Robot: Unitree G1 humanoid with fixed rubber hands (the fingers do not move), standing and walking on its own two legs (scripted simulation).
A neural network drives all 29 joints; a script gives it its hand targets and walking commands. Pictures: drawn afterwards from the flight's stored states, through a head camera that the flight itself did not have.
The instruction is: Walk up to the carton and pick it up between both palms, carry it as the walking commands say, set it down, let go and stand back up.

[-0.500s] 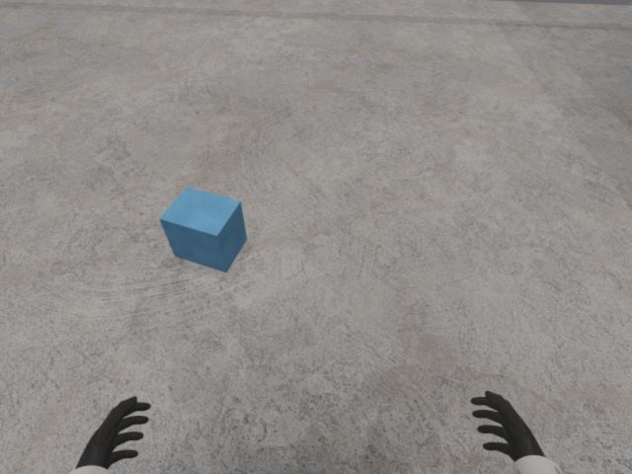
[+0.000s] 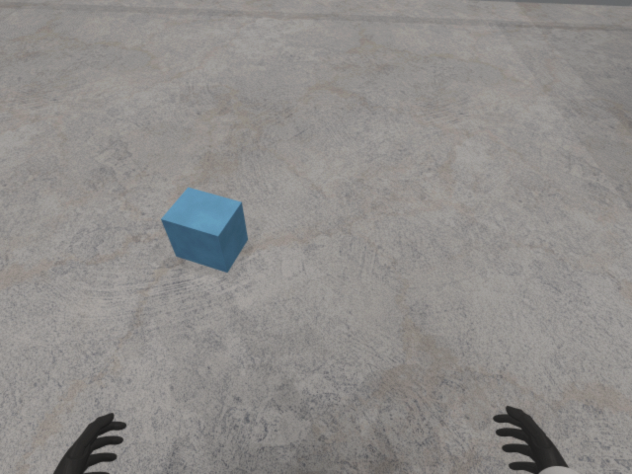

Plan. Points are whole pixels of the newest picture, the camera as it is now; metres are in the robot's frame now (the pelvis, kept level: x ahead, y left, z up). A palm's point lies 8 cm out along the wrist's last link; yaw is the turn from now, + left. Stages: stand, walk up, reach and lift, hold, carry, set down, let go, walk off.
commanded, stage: stand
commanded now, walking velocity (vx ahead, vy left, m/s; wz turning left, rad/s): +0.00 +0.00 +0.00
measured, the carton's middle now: (207, 230) +1.05 +0.38 -0.65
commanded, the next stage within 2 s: walk up in 1.00 s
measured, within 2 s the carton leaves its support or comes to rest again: neither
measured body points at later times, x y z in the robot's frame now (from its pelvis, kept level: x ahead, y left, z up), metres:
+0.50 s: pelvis +0.00 +0.00 +0.02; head +0.00 +0.00 +0.47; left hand +0.13 +0.31 -0.08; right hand +0.13 -0.31 -0.09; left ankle +0.01 +0.12 -0.72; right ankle +0.01 -0.12 -0.72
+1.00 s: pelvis +0.00 +0.00 +0.03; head +0.00 +0.00 +0.48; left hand +0.11 +0.31 -0.09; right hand +0.11 -0.32 -0.09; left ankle +0.01 +0.12 -0.72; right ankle +0.01 -0.12 -0.72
